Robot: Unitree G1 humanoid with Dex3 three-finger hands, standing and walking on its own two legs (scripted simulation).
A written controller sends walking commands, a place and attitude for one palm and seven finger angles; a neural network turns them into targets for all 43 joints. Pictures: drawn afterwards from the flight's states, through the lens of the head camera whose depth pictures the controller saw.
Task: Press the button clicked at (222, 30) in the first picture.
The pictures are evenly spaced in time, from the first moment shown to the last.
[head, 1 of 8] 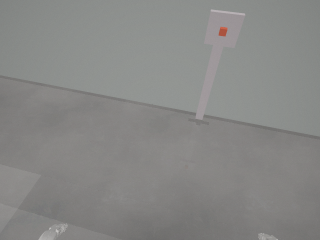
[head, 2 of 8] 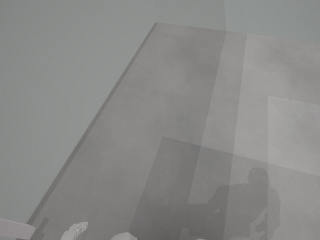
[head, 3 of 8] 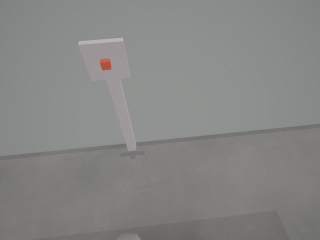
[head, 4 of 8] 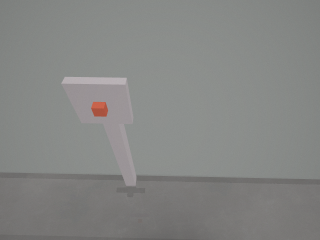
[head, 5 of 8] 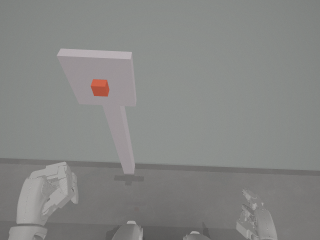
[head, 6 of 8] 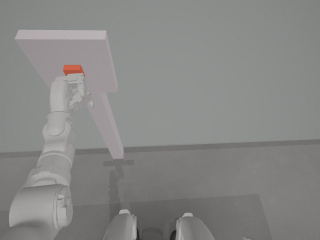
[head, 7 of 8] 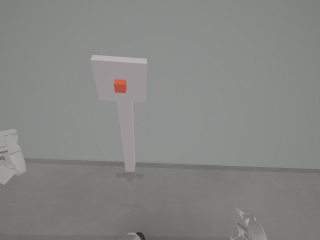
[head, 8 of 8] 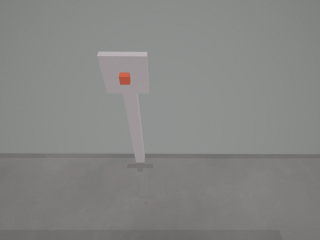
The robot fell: no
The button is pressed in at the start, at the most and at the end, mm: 0 12 0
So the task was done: yes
